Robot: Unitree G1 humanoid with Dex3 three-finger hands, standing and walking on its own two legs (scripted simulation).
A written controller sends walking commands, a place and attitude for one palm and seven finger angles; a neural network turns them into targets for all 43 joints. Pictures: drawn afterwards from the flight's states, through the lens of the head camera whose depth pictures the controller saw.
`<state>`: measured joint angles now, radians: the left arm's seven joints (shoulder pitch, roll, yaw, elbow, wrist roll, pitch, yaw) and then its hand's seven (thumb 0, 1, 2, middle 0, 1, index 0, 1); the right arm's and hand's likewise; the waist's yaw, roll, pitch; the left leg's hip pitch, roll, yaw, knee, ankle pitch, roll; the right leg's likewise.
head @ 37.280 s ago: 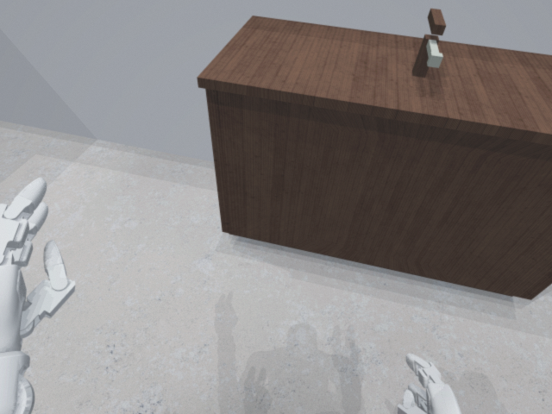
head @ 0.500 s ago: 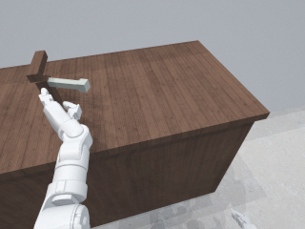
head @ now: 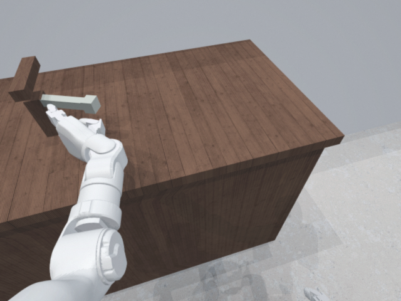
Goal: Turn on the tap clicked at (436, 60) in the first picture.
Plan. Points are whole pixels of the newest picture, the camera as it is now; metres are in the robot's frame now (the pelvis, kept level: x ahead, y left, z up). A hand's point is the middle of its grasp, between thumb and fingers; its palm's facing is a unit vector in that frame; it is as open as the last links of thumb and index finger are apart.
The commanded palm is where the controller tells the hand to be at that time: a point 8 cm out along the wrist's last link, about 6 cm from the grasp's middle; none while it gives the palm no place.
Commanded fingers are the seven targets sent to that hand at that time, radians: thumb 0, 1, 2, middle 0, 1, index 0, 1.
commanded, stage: push the lever round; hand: left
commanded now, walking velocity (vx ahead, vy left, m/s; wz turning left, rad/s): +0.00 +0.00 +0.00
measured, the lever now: (90, 104) +0.49 +0.24 +0.15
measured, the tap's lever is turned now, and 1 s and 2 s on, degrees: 65 86 86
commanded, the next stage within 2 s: lift the hand up off the lever in 0.92 s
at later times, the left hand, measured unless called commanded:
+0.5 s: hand (103, 117) +0.47 +0.22 +0.13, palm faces +0.83 -0.55 -0.12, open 8.1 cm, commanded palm +0.42 +0.23 +0.14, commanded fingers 0.00 0.90 0.90 -0.15 -0.15 -0.15 -0.15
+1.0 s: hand (109, 112) +0.49 +0.21 +0.13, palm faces +0.84 -0.53 -0.14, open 8.5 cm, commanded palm +0.45 +0.22 +0.14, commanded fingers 0.00 0.90 0.90 -0.15 -0.15 -0.15 -0.15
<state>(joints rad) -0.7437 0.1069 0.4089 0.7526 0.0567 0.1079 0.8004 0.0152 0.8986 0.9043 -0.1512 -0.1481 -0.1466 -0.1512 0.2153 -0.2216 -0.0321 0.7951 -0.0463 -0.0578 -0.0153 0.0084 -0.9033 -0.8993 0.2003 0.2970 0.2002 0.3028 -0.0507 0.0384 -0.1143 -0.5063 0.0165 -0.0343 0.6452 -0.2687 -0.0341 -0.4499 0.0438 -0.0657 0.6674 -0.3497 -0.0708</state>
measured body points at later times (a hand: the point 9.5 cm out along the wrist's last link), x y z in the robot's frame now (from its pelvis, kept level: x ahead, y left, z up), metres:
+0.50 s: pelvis +0.00 +0.00 +0.00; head +0.03 -0.02 +0.44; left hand +0.42 +0.24 +0.14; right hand +0.07 -0.26 -0.14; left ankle +0.03 +0.14 -0.72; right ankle -0.01 -0.07 -0.72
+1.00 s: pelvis +0.00 -0.01 -0.01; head +0.04 -0.02 +0.44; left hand +0.44 +0.23 +0.14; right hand +0.03 -0.26 -0.14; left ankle +0.03 +0.14 -0.72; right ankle -0.01 -0.07 -0.72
